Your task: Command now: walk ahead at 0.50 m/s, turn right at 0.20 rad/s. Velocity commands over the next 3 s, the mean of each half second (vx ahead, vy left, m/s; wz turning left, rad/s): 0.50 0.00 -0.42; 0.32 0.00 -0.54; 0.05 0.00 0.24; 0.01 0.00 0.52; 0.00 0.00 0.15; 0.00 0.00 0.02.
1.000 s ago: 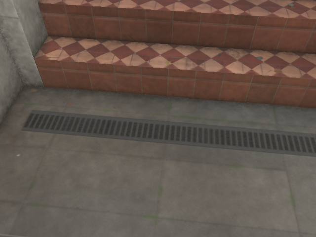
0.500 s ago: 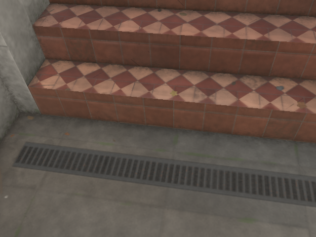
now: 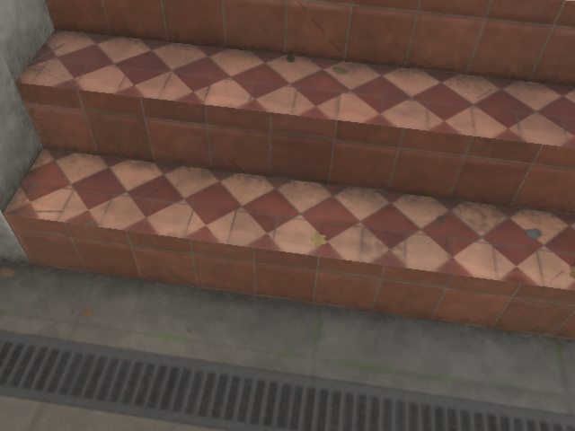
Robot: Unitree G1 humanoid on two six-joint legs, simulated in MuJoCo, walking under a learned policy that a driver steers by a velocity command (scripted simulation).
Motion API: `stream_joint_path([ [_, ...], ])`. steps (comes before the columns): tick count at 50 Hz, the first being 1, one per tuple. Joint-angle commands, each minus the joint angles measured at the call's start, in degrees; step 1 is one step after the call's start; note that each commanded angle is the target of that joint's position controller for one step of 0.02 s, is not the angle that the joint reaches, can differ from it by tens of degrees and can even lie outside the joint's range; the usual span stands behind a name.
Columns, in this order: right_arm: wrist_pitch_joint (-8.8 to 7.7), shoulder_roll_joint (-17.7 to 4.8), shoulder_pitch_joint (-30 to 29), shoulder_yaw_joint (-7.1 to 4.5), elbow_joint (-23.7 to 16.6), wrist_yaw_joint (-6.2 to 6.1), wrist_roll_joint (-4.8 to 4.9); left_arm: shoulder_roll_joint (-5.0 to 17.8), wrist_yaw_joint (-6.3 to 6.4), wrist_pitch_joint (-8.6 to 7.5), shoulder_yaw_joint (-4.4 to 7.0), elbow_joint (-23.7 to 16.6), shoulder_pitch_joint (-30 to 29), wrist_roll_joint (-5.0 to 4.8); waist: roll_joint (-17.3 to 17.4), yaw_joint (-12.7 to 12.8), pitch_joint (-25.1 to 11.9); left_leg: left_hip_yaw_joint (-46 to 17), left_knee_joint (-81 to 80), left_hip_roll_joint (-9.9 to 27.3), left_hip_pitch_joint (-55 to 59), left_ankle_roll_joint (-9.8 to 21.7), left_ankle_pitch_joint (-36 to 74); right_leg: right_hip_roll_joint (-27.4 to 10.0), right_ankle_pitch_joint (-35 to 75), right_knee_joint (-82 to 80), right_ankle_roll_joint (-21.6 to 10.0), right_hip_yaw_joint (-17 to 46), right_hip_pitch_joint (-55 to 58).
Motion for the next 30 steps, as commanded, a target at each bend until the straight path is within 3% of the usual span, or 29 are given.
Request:
stream_joint_path([
  [1, -1.36, -4.3, 0.8, -0.74, -1.2, 0.05, -0.79, 2.8, 0.63, 1.18, 1.36, -2.2, 3.4, -0.08, 7.2, 0.9, -2.9, -13.5, -17.7, 15.1, 7.2, 8.0, 4.0, -5.3, 5.7, -0.7, -0.4, 3.2, -7.5],
  [2, -1.59, -5.1, 1.6, -0.97, -0.5, -0.19, -0.92, 2.5, 0.75, 1.71, 1.48, -2.4, 3.2, -0.12, 6.9, 1.2, -1.9, -11.1, -18.6, 14.9, 6.5, 8.1, 6.3, -5.2, 7.4, -1.6, -0.2, 3.7, -8.5],
  [3, -1.54, -6.3, 7.4, -1.11, 1.8, -0.72, -2.00, 1.0, -1.35, 2.85, 0.51, -3.1, 2.3, 5.74, 3.1, 1.9, 0.9, -8.0, -19.7, 14.9, 2.9, 7.2, 8.6, -3.2, 9.3, -3.4, 0.5, 0.1, -7.3],
  [4, -1.54, -6.5, 8.2, -1.22, 2.3, -0.96, -1.95, 0.1, -2.13, 3.36, 0.62, -3.9, 0.5, 5.81, 4.2, 2.0, 2.2, -5.3, -20.0, 14.1, 3.2, 6.7, 10.1, -3.3, 12.1, -6.0, 0.7, 0.0, -8.7],
  [6, -1.62, -5.9, 7.8, -1.04, 1.8, -1.14, -1.67, 0.9, -2.83, 3.50, 0.50, -5.3, -3.4, 4.21, 5.6, 1.3, 2.6, -2.1, -20.3, 13.2, 5.4, 5.8, 10.1, -3.1, 17.5, -12.0, 0.8, -0.4, -10.7],
  [8, -1.85, -6.2, 7.6, -1.05, 1.5, -1.25, -1.34, 1.0, -3.10, 3.20, 0.15, -6.8, -8.0, 3.60, 5.6, 0.3, 2.4, -0.2, -20.7, 13.3, 8.2, 5.3, 10.2, -2.6, 21.8, -19.6, 0.7, -1.6, -10.0],
  [14, -0.98, -6.5, 13.4, -1.19, 4.0, -2.55, -1.43, 1.7, -4.16, 2.78, -0.21, -10.7, -17.1, 3.80, 5.8, -2.6, 4.1, 3.2, -17.5, 16.9, 22.7, 4.8, 16.3, -1.1, 17.3, -32.7, -1.9, -5.8, -11.1],
  [17, 0.10, -8.2, 13.4, -1.61, 4.3, -3.00, -1.82, 2.3, -4.01, 2.86, 0.25, -10.8, -14.8, 4.09, 7.0, -1.2, 1.9, 5.9, -7.5, 17.6, 27.0, 3.7, 37.5, 3.1, 8.3, -35.3, -5.1, -9.3, -5.9],
  [18, 0.63, -9.0, 13.5, -1.78, 4.4, -3.02, -1.84, 3.0, -3.77, 2.71, 0.72, -9.9, -11.1, 4.23, 7.3, 0.3, -0.6, 7.0, -0.2, 17.4, 27.4, 3.4, 45.4, 5.5, 5.8, -36.4, -6.5, -10.5, -1.3],
  [19, 1.20, -9.3, 12.9, -1.78, 3.9, -2.98, -1.54, 3.9, -3.40, 2.21, 1.45, -7.7, -3.7, 4.56, 5.8, 3.4, -4.8, 9.0, 11.2, 15.9, 24.9, 2.4, 46.7, 8.2, 7.4, -40.3, -8.1, -11.1, 7.9],
  [20, 1.22, -8.4, 12.3, -1.25, 2.2, -3.04, -1.17, 7.8, -2.49, 1.75, 2.96, -5.1, 6.7, 5.55, 1.8, 7.7, -11.3, 9.2, 27.5, 14.5, 12.9, 0.4, 34.1, 1.9, 6.5, -42.2, -11.7, -1.3, 23.9],
  [21, 0.32, -3.4, 13.6, -0.08, -2.1, -1.82, 0.12, 15.0, -1.52, 1.97, 5.02, -5.4, 9.3, 5.28, -14.1, 6.0, -16.2, 9.3, 49.6, 3.5, -14.0, -3.0, -8.0, -14.9, 6.8, -45.4, -20.9, 28.7, 43.0],
  [22, -0.39, -8.0, 6.6, -1.12, -2.5, -1.67, -0.97, 13.8, -1.27, 2.67, 4.70, -5.2, 8.1, 3.34, -6.4, 6.5, -15.9, -3.5, 54.4, 1.3, -22.0, -2.5, -19.3, -15.6, 10.5, -51.0, -20.2, 36.4, 42.9],
  [23, -1.04, -7.1, 3.4, -0.79, -4.0, -1.24, -0.49, 12.9, -1.02, 2.90, 4.46, -5.4, 4.5, 2.77, -2.4, 5.3, -9.0, -5.7, 51.8, 5.1, -24.0, -1.8, -13.4, -14.3, 15.4, -51.4, -18.3, 27.0, 37.0],
  [24, -1.38, -6.4, 3.7, -0.46, -3.6, -1.26, -0.30, 9.9, -0.98, 2.86, 3.72, -5.7, 1.7, 2.52, 2.2, 3.2, -5.4, -5.8, 46.5, 7.0, -21.0, -1.8, -9.6, -12.3, 22.2, -52.5, -16.2, 22.3, 30.4],
  [25, -0.74, -6.3, 3.9, -0.54, -3.2, -1.51, -1.00, 8.3, -0.80, 2.65, 3.21, -5.9, -0.7, 2.19, 3.4, 1.2, -2.5, -5.8, 42.3, 8.0, -17.9, -2.4, -9.0, -10.0, 28.2, -53.4, -14.5, 18.2, 25.1],
  [26, 0.41, -6.0, 5.2, -0.41, -3.1, -1.68, -2.16, 6.9, -0.64, 2.31, 2.69, -5.9, -2.3, 1.81, 2.3, -0.6, -2.4, -5.9, 39.5, 8.5, -14.5, -3.3, -8.7, -7.9, 31.6, -54.2, -13.5, 15.1, 21.8],
  [27, 1.44, -5.4, 6.0, -0.24, -2.8, -1.53, -2.74, 7.0, -0.78, 1.82, 2.55, -6.0, -2.5, 1.84, 1.6, -1.1, -3.2, -5.6, 38.1, 8.1, -12.3, -3.8, -8.9, -6.9, 34.1, -54.3, -13.5, 13.7, 20.4],
  [30, 2.79, -4.4, 3.8, 0.19, -4.1, -1.11, -2.67, 9.2, -0.92, 0.83, 2.92, -5.1, -1.0, 1.77, 0.3, -1.6, -2.5, -3.7, 31.5, 7.0, -11.7, -5.7, -6.4, -4.4, 38.3, -55.1, -13.2, 10.7, 17.2],
])
Next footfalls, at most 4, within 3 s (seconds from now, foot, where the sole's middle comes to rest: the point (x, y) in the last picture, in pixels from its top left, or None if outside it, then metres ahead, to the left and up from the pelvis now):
0.38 right None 0.34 -0.13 -0.77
0.84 left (311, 380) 0.60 -0.05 -0.77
1.16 right None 0.41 -0.20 -0.77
1.56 left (273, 423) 0.50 0.04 -0.77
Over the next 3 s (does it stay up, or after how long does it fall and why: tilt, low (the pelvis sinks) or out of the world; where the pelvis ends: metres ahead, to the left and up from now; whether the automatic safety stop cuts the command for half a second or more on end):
stays up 0.38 0.00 0.00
